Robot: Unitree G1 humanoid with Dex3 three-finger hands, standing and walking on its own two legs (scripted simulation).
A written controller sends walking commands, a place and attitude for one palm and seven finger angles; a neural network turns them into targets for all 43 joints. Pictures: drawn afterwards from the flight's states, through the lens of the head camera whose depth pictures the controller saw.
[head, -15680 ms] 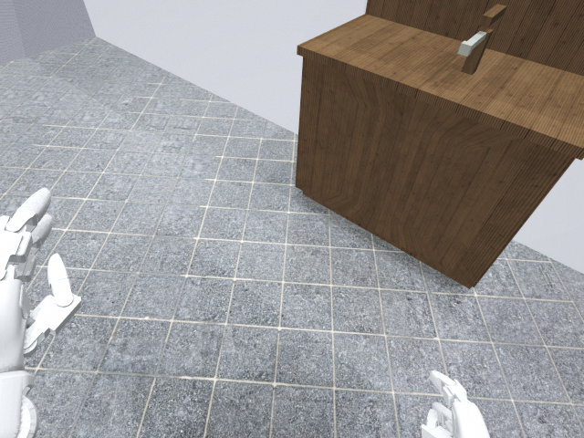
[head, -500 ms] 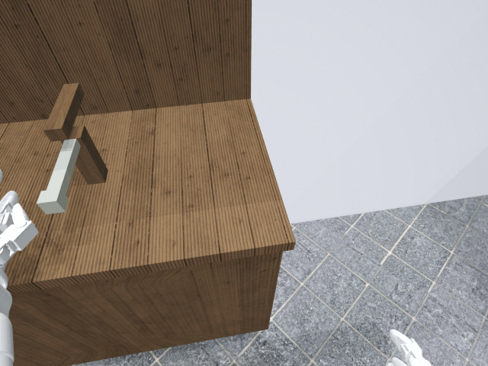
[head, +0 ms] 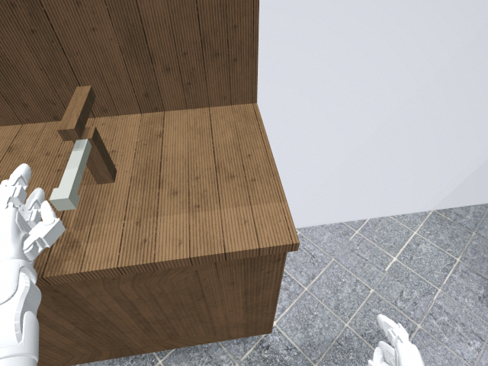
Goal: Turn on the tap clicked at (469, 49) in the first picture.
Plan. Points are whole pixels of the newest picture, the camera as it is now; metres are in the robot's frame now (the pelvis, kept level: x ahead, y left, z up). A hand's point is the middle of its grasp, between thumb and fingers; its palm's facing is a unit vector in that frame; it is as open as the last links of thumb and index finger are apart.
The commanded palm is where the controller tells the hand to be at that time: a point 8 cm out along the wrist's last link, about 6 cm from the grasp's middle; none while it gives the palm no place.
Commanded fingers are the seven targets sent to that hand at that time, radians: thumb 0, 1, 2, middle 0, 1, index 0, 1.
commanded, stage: push the lever round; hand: left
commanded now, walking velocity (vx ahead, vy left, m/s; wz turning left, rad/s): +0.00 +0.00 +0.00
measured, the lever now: (65, 198) +0.32 +0.32 +0.12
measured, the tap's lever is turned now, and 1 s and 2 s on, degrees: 0 16 43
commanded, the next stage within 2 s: none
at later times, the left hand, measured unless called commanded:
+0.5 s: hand (68, 225) +0.28 +0.29 +0.11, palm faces +0.49 -0.87 -0.11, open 7.6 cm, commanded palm +0.24 +0.33 +0.10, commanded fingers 0.00 0.90 0.90 -0.15 -0.15 -0.15 -0.15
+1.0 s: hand (97, 219) +0.30 +0.26 +0.10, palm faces +0.56 -0.82 -0.07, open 7.6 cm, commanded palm +0.25 +0.29 +0.10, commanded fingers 0.00 0.90 0.90 -0.15 -0.15 -0.15 -0.15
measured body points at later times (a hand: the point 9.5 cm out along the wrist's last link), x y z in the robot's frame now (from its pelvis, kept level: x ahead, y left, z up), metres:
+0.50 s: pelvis +0.00 -0.02 +0.00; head +0.01 -0.04 +0.45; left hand +0.25 +0.34 +0.12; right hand +0.15 -0.27 -0.10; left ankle +0.00 +0.10 -0.73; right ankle +0.00 -0.10 -0.73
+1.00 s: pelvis -0.01 -0.02 +0.00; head +0.00 -0.04 +0.45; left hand +0.26 +0.30 +0.11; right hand +0.17 -0.25 -0.10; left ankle +0.00 +0.10 -0.73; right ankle +0.00 -0.10 -0.73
